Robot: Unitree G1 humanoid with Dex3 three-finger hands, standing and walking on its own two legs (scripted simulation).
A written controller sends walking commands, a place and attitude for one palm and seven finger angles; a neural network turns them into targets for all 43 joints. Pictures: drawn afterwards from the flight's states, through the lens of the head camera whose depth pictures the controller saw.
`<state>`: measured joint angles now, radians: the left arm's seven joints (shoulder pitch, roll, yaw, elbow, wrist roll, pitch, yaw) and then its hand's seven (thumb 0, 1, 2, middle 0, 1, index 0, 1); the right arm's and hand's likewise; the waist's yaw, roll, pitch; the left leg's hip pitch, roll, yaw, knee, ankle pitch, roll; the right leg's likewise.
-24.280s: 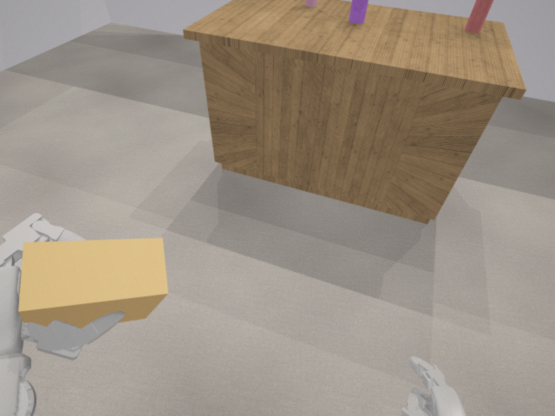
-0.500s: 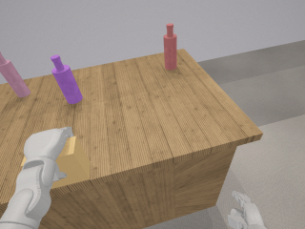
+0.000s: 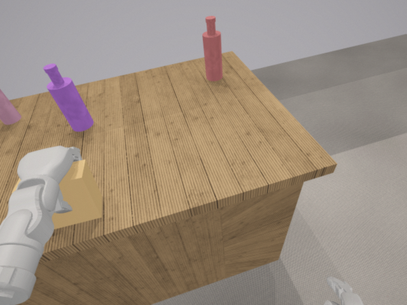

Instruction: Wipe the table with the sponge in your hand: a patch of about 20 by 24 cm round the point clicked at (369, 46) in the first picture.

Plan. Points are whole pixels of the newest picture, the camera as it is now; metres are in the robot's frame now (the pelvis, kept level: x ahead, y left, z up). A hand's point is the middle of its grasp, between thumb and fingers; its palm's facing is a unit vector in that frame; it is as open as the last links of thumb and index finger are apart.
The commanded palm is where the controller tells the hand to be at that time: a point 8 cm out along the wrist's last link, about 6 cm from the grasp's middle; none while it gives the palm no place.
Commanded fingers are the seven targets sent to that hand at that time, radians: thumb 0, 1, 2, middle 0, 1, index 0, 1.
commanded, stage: wipe forward along the first lane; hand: left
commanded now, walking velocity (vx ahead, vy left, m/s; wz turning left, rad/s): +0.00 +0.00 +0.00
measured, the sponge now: (67, 202) +0.29 +0.34 +0.05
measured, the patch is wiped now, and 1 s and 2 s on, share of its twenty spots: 0.15 0.35 0.40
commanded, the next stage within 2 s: slide across to the middle lane in 1.06 s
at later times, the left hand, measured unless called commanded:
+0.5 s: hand (64, 163) +0.36 +0.36 +0.10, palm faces -0.13 +0.01 -0.99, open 10.0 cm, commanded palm +0.35 +0.36 +0.13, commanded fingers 0.00 0.10 1.30 -1.20 -1.60 -1.20 -1.60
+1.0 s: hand (65, 148) +0.40 +0.39 +0.10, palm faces -0.14 +0.01 -0.99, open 10.0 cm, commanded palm +0.40 +0.38 +0.13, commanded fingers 0.00 0.10 1.30 -1.20 -1.60 -1.20 -1.60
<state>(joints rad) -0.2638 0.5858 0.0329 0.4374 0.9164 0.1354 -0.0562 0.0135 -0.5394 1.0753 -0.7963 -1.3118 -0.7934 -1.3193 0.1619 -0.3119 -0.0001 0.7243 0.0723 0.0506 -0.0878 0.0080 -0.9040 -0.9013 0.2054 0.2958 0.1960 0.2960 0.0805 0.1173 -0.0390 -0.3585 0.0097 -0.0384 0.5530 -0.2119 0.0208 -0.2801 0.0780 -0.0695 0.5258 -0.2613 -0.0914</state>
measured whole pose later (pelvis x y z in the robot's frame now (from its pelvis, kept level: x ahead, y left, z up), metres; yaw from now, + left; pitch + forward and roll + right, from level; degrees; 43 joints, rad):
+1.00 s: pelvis +0.01 +0.03 -0.01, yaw -3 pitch +8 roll -2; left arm -0.62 0.70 0.07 0.91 1.00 0.02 0.01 0.02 -0.57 1.12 -0.80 -1.31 -0.79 -1.35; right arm 0.26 -0.31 0.00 0.71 0.09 0.09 -0.07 0.01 -0.90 -0.90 0.21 0.30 0.20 0.30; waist 0.01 0.09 -0.11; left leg -0.54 -0.03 -0.08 0.64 -0.25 0.03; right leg -0.45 0.09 -0.03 0.57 -0.27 -0.05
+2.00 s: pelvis +0.06 +0.05 +0.01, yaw -2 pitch +7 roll -2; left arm -0.58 0.47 -0.12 0.66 0.98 0.34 0.06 0.00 -0.52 1.11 -0.74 -1.38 -0.73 -1.42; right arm 0.18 -0.28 0.01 0.71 0.07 0.13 -0.02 0.01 -0.90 -0.90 0.21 0.30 0.20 0.30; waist 0.04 0.08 -0.10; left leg -0.38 -0.07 -0.08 0.52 -0.26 0.05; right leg -0.28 0.05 -0.02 0.44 -0.28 -0.03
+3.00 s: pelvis +0.05 +0.04 +0.01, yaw -4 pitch +2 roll -1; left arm -0.18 0.40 -0.18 0.16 0.95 0.51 0.08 0.01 -0.47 1.07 -0.67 -1.42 -0.69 -1.43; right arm 0.08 -0.28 0.03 0.66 0.09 0.14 0.00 0.01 -0.91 -0.90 0.20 0.30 0.19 0.30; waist 0.06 0.12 -0.10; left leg -0.28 -0.05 -0.04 0.51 -0.27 0.04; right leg -0.21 0.06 0.02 0.47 -0.29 -0.04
